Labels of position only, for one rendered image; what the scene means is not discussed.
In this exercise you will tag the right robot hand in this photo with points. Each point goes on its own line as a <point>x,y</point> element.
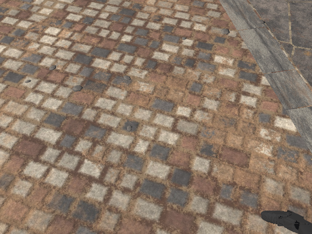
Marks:
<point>290,220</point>

